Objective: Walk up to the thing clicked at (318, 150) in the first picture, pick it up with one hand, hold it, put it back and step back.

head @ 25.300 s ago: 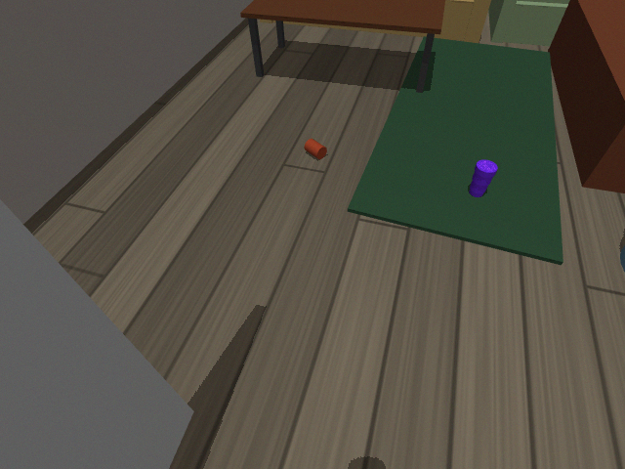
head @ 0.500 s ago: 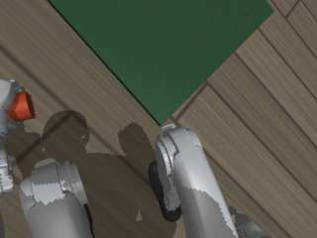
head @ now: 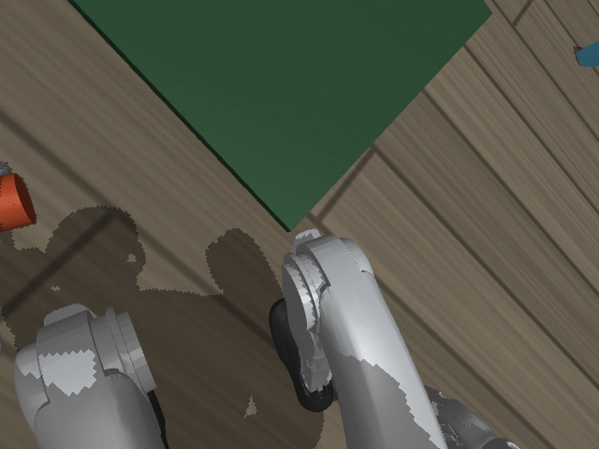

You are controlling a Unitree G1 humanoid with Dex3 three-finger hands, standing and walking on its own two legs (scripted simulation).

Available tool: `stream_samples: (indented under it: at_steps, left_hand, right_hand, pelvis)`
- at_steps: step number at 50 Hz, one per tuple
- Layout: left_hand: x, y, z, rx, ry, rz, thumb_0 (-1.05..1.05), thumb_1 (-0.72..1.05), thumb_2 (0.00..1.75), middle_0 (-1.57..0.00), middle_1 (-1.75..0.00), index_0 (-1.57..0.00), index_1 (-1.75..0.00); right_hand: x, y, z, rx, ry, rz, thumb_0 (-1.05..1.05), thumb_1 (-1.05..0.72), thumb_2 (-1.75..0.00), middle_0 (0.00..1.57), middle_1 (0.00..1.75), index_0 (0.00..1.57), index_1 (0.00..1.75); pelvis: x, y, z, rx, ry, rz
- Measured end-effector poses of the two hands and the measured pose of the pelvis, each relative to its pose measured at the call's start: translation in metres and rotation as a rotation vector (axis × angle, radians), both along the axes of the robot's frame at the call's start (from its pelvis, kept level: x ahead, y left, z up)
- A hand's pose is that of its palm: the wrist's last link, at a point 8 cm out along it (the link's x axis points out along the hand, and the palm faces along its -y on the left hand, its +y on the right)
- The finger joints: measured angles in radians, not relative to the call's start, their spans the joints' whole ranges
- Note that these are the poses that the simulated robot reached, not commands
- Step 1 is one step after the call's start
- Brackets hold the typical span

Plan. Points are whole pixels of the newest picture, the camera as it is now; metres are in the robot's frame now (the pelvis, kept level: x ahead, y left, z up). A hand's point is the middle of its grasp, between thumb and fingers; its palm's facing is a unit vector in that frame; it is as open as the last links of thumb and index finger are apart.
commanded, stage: rest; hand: left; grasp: from above
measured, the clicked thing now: out of the picture +0.45 +0.29 -0.27
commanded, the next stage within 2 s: open in 0.12 s
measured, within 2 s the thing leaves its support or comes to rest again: rests again in 0.66 s
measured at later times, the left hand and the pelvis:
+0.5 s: hand out of the picture +0.44 +0.29 -0.23, palm faces -0.47 -0.11 -0.88, open 9.7 cm; pelvis -0.01 +0.00 +0.00, yaw -1 degrees
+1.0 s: hand out of the picture +0.45 +0.30 -0.24, palm faces -0.47 -0.12 -0.88, open 11.5 cm; pelvis +0.00 +0.00 +0.00, yaw -1 degrees
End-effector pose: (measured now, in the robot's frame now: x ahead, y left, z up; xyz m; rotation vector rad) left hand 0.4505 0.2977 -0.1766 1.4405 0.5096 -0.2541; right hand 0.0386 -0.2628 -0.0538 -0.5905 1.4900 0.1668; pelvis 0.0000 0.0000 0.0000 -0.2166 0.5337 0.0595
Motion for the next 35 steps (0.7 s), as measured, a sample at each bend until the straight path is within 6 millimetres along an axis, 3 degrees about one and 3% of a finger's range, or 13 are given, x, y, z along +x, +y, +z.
stream_samples:
  at_steps: [16,35]
  left_hand:
    - [0.0,-0.001,0.0,-0.002,0.003,-0.012,-0.02,0.14,0.13,-0.9,-0.11,-0.91,-0.11]
    - [0.003,-0.002,-0.006,0.006,-0.017,-0.02,-0.01,0.09,0.45,-0.66,-0.39,-0.65,-0.4]
  right_hand:
    - [-0.003,0.007,0.005,0.006,-0.021,0.039,0.0,-0.91,-0.9,0.2,0.3,0.2,0.3]
    - [-0.004,0.013,0.007,0.031,-0.017,0.07,0.0,-0.91,-0.9,0.2,0.3,0.21,0.3]
  pelvis:
    - [-0.005,0.002,0.0,-0.013,-0.027,-0.007]
    - [-0.006,0.003,-0.002,-0.022,-0.037,-0.011]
